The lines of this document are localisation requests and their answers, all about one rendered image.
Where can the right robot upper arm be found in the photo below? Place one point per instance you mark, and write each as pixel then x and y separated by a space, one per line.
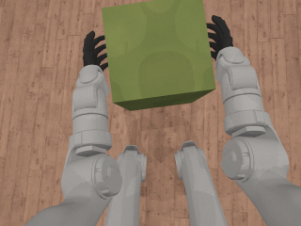
pixel 259 166

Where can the robot left hand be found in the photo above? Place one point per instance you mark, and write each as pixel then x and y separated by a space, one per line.
pixel 90 53

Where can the robot left forearm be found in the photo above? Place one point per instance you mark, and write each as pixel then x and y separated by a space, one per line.
pixel 90 133

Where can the robot left shin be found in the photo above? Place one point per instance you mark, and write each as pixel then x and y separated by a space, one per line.
pixel 127 148

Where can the robot right forearm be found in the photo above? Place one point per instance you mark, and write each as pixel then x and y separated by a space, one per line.
pixel 241 96

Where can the robot shin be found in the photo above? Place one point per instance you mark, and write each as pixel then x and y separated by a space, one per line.
pixel 191 143
pixel 127 148

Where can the robot right hand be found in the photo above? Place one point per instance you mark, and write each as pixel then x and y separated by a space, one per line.
pixel 221 36

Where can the left robot upper arm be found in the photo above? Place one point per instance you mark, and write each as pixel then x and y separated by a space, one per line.
pixel 88 186

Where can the robot right shin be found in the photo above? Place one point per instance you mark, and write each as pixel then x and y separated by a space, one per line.
pixel 191 143

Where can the carton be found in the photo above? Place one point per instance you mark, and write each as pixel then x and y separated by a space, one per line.
pixel 158 53

